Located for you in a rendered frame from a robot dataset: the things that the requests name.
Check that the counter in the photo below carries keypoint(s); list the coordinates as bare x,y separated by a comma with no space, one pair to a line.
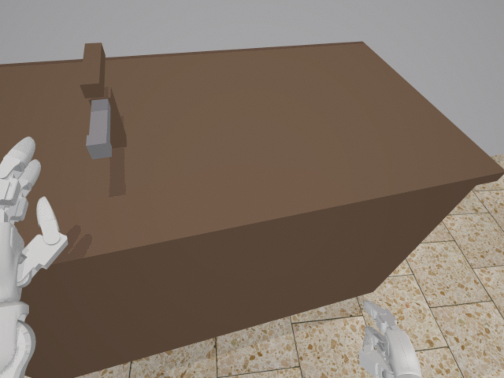
244,186

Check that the robot right hand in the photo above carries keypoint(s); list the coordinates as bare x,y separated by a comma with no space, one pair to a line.
395,354

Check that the left robot forearm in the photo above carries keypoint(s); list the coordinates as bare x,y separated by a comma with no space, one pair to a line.
17,339

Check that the robot left hand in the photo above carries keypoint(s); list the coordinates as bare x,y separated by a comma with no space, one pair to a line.
18,175

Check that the tap lever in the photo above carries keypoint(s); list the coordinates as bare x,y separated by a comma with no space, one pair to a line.
98,140

